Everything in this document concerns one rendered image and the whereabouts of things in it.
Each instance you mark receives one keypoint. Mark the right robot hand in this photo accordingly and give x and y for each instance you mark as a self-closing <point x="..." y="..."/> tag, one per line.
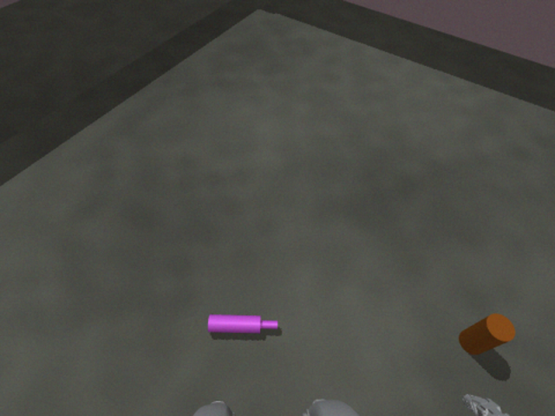
<point x="482" y="407"/>

